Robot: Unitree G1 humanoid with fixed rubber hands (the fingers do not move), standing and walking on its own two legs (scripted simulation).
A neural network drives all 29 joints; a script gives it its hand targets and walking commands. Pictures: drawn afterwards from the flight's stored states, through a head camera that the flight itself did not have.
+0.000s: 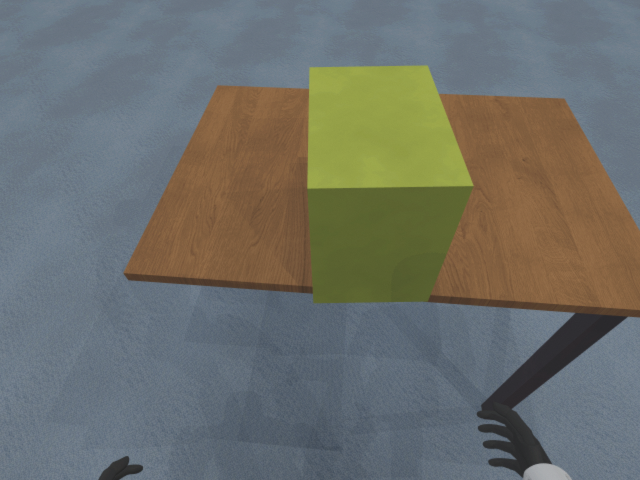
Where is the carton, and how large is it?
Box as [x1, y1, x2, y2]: [307, 65, 473, 302]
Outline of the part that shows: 427,65 309,67 307,191 313,302 427,301 473,185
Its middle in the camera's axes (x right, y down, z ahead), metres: +0.07 -0.08 +0.58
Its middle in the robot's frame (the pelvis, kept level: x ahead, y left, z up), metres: +0.49 -0.07 +0.08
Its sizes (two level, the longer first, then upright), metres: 0.259 0.174 0.237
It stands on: a table, 0.71 m high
